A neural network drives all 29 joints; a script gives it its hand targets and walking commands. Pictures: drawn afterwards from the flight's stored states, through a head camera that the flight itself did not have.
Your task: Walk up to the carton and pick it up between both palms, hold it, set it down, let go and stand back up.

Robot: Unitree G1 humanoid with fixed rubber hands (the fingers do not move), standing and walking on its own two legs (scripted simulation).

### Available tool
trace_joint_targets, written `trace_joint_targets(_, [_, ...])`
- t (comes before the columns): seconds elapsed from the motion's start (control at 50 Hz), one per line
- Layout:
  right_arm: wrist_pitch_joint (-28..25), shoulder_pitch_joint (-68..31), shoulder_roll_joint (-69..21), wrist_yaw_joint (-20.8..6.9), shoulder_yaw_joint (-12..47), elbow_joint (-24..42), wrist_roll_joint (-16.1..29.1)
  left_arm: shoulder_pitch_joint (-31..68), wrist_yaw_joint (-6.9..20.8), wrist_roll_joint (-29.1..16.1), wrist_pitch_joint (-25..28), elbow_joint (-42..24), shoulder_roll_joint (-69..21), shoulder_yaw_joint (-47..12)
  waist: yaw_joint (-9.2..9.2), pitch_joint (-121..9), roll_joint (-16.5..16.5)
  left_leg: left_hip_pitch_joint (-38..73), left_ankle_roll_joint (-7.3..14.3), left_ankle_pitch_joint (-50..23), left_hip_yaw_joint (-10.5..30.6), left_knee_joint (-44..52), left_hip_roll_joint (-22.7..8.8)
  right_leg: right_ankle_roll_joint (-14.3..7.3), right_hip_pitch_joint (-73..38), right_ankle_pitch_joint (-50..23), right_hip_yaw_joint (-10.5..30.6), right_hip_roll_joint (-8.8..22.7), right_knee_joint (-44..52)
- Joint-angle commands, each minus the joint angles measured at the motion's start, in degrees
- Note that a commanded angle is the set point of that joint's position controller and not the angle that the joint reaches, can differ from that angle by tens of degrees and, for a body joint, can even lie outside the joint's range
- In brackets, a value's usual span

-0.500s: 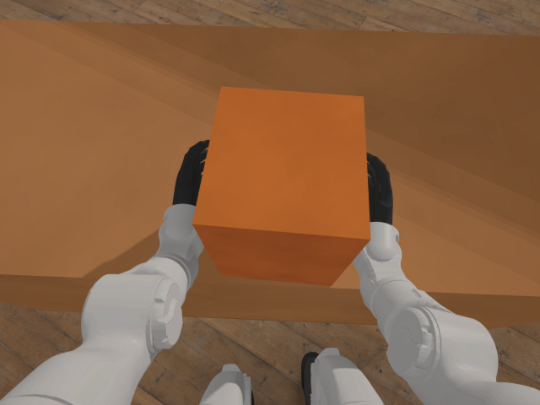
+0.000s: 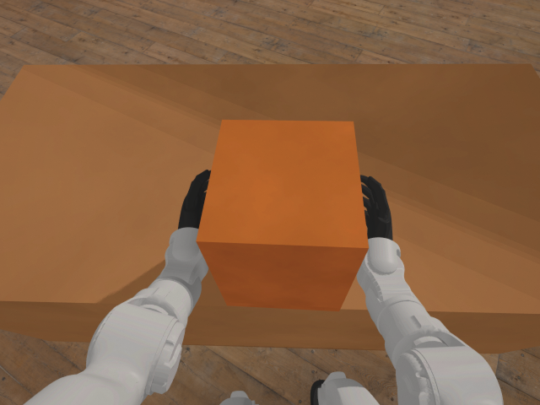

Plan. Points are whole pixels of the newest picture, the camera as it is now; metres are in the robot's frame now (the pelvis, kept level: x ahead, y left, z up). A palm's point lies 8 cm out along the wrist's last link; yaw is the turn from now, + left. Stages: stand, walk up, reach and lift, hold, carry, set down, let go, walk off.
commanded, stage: reach and lift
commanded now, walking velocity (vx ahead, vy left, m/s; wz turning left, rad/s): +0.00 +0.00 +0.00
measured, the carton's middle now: (284, 221) +0.39 -0.03 -0.03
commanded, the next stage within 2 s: none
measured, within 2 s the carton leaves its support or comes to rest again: neither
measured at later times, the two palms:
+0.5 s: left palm (163, 178) +0.40 +0.13 +0.12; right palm (393, 178) +0.36 -0.16 +0.12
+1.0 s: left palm (160, 181) +0.38 +0.13 +0.13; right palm (399, 172) +0.36 -0.16 +0.13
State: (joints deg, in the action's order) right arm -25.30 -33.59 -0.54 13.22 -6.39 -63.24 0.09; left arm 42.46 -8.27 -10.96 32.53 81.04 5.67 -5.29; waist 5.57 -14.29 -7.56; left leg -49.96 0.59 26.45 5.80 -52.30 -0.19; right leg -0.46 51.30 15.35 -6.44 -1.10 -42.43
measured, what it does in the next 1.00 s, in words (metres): rises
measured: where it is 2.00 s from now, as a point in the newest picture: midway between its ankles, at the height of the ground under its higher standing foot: outside the picture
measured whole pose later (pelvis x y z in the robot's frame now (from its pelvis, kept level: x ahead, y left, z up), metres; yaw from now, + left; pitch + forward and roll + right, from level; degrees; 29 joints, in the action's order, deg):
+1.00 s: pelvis +0.00 +0.00 +0.05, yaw +1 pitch +6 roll -2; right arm 3.3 -28.7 -0.5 11.7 -6.1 -37.1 3.6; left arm 31.4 -7.9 -0.4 -1.8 42.5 1.9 5.6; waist 4.6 -6.9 -0.9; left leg -16.2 0.9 15.5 5.7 -25.6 1.4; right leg 0.6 18.4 6.1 0.3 -1.3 -18.3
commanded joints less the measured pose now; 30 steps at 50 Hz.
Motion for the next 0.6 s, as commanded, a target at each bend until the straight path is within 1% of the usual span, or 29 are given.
trace_joint_targets(0.0, [4.5,-35.0,-51.6,-9.2,30.5,23.3,-4.0,40.7,6.6,6.3,1.8,-33.1,-50.9,-19.4,4.43,-46.2,-1.5,13.6,-5.5,-35.7,2.6,6.3,3.1,0.4,-35.4,-30.8,6.0,-3.4,-0.1])
trace_joint_targets(0.04, [8.3,-33.4,-51.9,-9.3,33.7,30.0,-1.5,40.9,6.1,5.2,-0.7,-41.1,-50.8,-21.8,5.01,-45.9,-1.7,16.2,-5.8,-37.3,3.4,7.9,2.9,0.5,-35.8,-30.7,6.4,-3.3,1.1])
trace_joint_targets(0.08, [11.4,-31.7,-51.4,-9.4,35.9,35.2,0.7,40.5,5.9,4.8,-3.3,-47.4,-50.4,-23.6,4.6,-45.0,-1.5,20.2,-6.2,-41.3,3.4,9.2,2.6,0.8,-36.6,-31.7,6.7,-3.2,3.0])
trace_joint_targets(0.1, [12.6,-31.2,-50.8,-9.5,36.8,37.2,1.4,39.8,5.9,5.1,-4.4,-49.1,-49.9,-23.8,4.48,-44.1,-0.8,21.3,-5.8,-41.1,3.8,10.3,2.7,0.8,-37.6,-31.0,6.7,-3.0,4.0])
trace_joint_targets(0.14, [15.2,-30.2,-49.3,-9.4,37.6,39.0,2.8,38.8,6.2,5.2,-7.1,-51.2,-48.9,-24.3,4.15,-41.3,0.0,24.5,-5.8,-43.2,4.0,12.2,2.6,0.7,-39.2,-31.0,6.8,-2.8,6.2])
trace_joint_targets(0.16, [16.5,-30.1,-48.4,-9.3,37.6,39.3,3.2,38.2,6.4,5.4,-8.5,-51.2,-48.5,-24.2,4.25,-39.1,0.6,25.5,-5.6,-42.8,4.2,13.4,2.6,0.5,-40.1,-30.4,6.9,-2.6,7.5])
trace_joint_targets(0.18, [17.8,-30.3,-47.8,-9.4,37.0,38.8,3.4,38.8,6.6,5.4,-9.8,-50.2,-49.5,-23.8,4.34,-35.3,0.4,23.9,-4.9,-35.4,4.5,16.6,3.0,-0.5,-40.7,-24.1,7.4,-2.4,9.8])
trace_joint_targets(0.2, [19.2,-30.6,-48.1,-9.3,36.6,39.3,4.2,38.0,6.7,5.2,-11.3,-50.7,-49.2,-23.4,3.94,-32.9,2.0,24.1,-4.9,-37.4,3.8,17.2,2.7,-0.4,-41.9,-25.9,7.4,-2.3,10.1])
trace_joint_targets(0.24, [20.8,-29.3,-46.5,-8.8,36.3,38.7,5.2,35.2,7.4,6.4,-13.7,-49.9,-48.1,-21.3,3.29,-31.4,3.3,28.2,-4.8,-40.7,3.9,18.2,2.7,0.0,-43.8,-28.8,7.6,-1.9,12.1])
trace_joint_targets(0.28, [21.7,-29.4,-45.7,-8.7,34.5,36.3,5.1,34.1,8.2,7.5,-15.2,-46.5,-47.7,-18.5,2.96,-28.0,3.9,28.9,-4.1,-38.1,3.8,20.6,2.8,-0.2,-45.1,-27.9,7.6,-1.4,14.2])
trace_joint_targets(0.3, [22.2,-29.5,-45.5,-8.8,33.3,34.5,4.9,34.2,8.6,8.1,-15.8,-44.6,-47.8,-17.1,2.68,-25.3,3.6,29.4,-4.0,-35.9,3.6,22.2,2.5,-0.8,-44.9,-25.8,7.7,-1.3,15.3])
trace_joint_targets(0.32, [22.5,-29.6,-45.8,-8.8,32.1,33.1,4.8,33.8,9.0,8.5,-16.3,-43.1,-47.9,-15.7,2.17,-23.3,3.9,29.4,-3.9,-35.6,3.2,22.9,2.4,-0.9,-45.9,-25.7,7.6,-1.2,15.9])
trace_joint_targets(0.38, [22.7,-31.8,-45.7,-9.0,29.1,30.2,4.1,34.8,10.3,9.6,-17.2,-40.0,-48.5,-12.6,2.06,-20.2,4.1,29.6,-3.8,-33.2,2.6,25.5,2.2,-1.2,-48.2,-25.7,7.5,-0.9,17.4])
trace_joint_targets(0.42, [22.4,-32.9,-45.9,-9.3,27.5,28.7,3.5,36.1,10.7,10.3,-17.7,-39.5,-49.2,-11.1,2.33,-19.4,3.5,30.7,-4.2,-33.1,2.0,26.4,2.0,-1.5,-49.8,-26.2,7.2,-1.0,18.1])
trace_joint_targets(0.48, [22.0,-34.6,-46.2,-9.6,26.6,28.3,3.0,38.0,10.7,10.7,-18.5,-40.6,-50.3,-10.5,2.63,-19.5,3.2,31.8,-4.7,-32.7,1.4,27.5,1.9,-1.6,-51.5,-26.6,6.8,-1.1,19.2])
trace_joint_targets(0.58, [22.3,-37.6,-46.6,-10.3,27.4,31.4,3.2,39.9,9.3,10.9,-21.1,-45.3,-52.1,-11.9,2.15,-21.4,3.4,31.9,-5.1,-31.2,0.6,28.8,2.2,-1.1,-53.8,-26.6,6.5,-1.4,20.2])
